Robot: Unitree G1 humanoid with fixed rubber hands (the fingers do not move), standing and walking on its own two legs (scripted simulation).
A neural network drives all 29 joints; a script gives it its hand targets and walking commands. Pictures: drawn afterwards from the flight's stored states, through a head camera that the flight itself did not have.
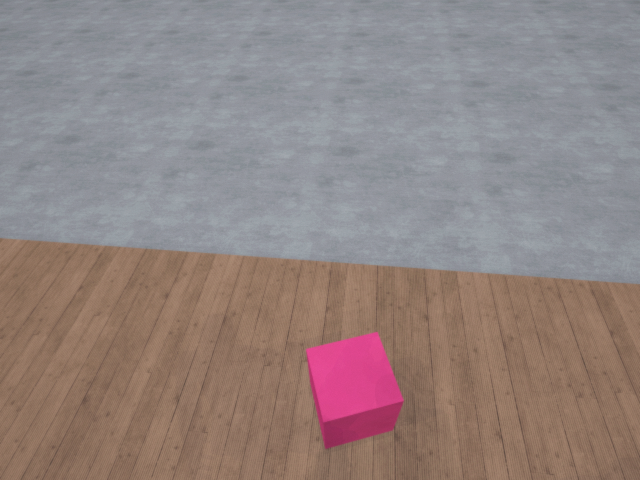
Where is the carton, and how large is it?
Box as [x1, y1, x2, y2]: [306, 332, 403, 448]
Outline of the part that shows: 377,332 306,349 310,383 325,448 388,431 393,428 403,400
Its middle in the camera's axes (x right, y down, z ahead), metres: +0.09 +0.43 +1.12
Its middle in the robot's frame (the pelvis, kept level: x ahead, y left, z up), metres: +0.47 -0.05 -0.65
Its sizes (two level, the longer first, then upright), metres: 0.210 0.200 0.250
